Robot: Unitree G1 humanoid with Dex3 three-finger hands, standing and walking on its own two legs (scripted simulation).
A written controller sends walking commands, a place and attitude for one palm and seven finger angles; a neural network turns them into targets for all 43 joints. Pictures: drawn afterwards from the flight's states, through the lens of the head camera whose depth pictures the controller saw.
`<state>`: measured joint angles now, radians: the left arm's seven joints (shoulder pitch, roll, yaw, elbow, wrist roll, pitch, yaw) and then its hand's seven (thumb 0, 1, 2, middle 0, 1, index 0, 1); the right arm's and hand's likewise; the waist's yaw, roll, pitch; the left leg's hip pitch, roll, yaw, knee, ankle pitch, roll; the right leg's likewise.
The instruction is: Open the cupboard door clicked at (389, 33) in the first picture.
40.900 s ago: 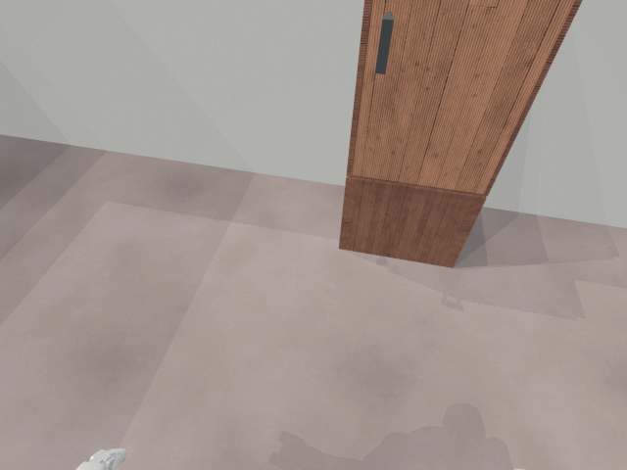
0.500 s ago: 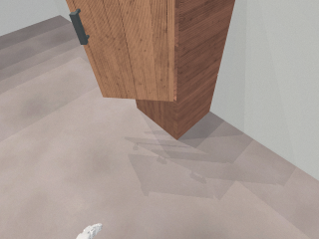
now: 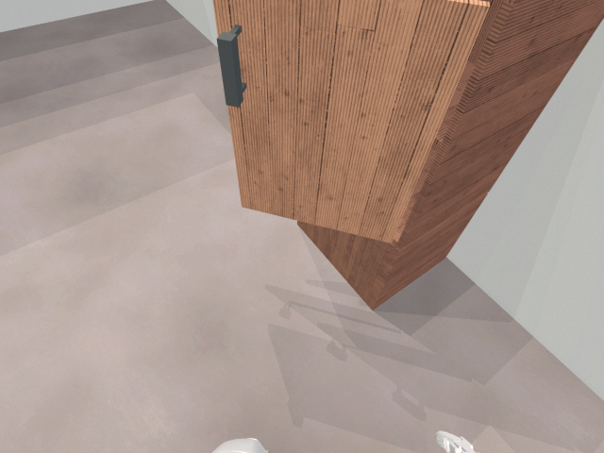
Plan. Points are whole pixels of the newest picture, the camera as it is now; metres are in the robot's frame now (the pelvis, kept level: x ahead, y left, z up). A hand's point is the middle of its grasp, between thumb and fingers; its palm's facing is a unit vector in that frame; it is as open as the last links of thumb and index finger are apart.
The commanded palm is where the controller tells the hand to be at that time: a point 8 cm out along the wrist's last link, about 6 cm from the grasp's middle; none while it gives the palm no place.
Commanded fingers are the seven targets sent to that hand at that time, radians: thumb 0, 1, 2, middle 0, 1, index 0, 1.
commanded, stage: take the last steps up to it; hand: left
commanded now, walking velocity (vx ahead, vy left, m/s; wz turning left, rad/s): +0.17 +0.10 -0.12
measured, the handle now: (235, 66) +0.71 +0.22 +0.11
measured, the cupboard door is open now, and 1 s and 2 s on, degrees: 39 39 39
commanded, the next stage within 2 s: come to a stop and stand still in 0.06 s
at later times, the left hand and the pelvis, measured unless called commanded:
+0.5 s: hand (196, 394) +0.21 +0.19 -0.17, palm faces -0.05 -0.98 -0.20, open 7.3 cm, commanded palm none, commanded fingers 0.00 0.90 0.90 -0.20 -0.30 -0.20 -0.30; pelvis +0.10 +0.03 +0.00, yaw -2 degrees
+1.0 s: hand out of the picture +0.08 +0.23 -0.16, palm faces -0.03 -0.97 -0.22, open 7.3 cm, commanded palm none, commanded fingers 0.00 0.90 0.90 -0.20 -0.30 -0.20 -0.30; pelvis +0.06 +0.04 +0.01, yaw -3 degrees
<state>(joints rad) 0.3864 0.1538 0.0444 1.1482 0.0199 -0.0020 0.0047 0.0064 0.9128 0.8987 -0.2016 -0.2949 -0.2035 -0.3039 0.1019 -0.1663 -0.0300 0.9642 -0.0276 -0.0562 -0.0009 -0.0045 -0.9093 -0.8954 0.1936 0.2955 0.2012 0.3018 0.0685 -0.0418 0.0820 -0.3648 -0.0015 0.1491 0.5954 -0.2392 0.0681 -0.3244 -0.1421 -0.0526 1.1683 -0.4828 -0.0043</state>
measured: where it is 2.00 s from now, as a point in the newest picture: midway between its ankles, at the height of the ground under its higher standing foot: outside the picture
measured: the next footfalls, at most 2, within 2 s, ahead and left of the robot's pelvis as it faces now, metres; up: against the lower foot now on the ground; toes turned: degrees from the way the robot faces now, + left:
right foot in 0.32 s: +0.17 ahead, -0.09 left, +0.00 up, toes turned -7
right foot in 0.92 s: +0.03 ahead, -0.09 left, +0.00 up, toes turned -4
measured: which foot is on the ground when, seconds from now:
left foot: down 0.00-1.00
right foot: up 0.00-0.30, down 0.32-0.58, up 0.60-0.90, down 0.92-1.00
